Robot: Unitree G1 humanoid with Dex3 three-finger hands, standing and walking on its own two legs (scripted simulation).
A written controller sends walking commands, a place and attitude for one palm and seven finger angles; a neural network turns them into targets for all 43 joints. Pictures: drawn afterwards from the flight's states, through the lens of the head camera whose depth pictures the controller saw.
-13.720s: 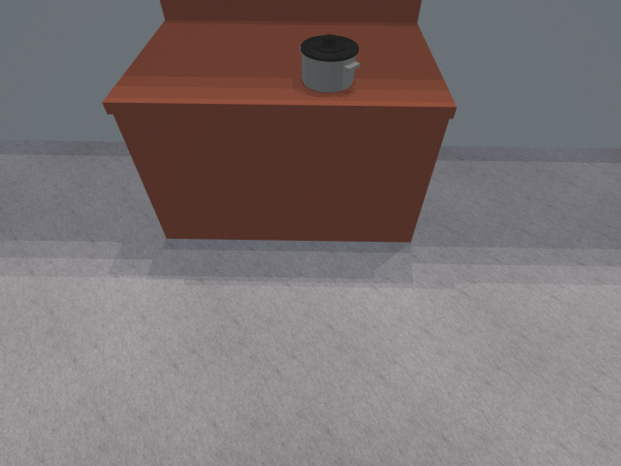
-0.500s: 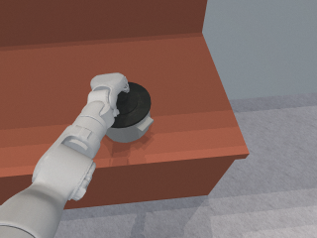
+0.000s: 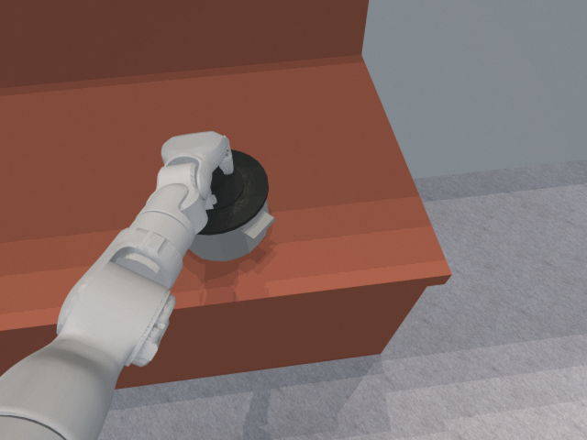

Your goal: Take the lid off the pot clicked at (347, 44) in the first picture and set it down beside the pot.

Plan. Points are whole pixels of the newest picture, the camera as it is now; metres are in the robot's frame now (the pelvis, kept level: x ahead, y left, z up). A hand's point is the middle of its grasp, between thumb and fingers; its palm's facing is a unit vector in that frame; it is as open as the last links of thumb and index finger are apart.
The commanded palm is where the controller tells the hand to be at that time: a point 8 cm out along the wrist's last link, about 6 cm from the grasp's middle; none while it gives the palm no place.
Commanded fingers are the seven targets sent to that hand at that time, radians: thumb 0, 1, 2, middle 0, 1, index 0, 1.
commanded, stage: close the fingers and squeeze the knob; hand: left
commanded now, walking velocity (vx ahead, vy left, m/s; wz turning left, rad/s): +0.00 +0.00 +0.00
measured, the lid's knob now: (212, 179) +0.51 +0.10 +0.03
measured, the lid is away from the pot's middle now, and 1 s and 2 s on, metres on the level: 0.00 0.00 0.01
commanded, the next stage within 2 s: lift the lid straight up in 1.06 s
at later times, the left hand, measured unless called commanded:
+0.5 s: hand (201, 184) +0.48 +0.11 +0.05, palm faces -0.34 -0.07 -0.94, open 7.4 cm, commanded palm +0.48 +0.11 +0.11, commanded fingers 0.00 0.45 0.76 -0.81 -1.05 -0.74 -1.01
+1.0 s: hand (202, 185) +0.48 +0.11 +0.05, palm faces -0.35 -0.07 -0.94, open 7.4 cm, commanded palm +0.48 +0.10 +0.11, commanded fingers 0.00 0.70 0.88 -0.97 -1.10 -0.79 -1.03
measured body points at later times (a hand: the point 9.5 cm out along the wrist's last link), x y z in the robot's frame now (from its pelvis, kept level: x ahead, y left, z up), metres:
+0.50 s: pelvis +0.01 +0.00 +0.00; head +0.07 -0.02 +0.45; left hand +0.49 +0.11 +0.11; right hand +0.06 -0.26 -0.14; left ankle -0.03 +0.08 -0.73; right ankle +0.00 -0.11 -0.73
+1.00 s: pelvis +0.00 +0.00 +0.00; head +0.07 -0.02 +0.44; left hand +0.49 +0.11 +0.11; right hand +0.05 -0.26 -0.15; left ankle -0.03 +0.08 -0.73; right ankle +0.00 -0.11 -0.73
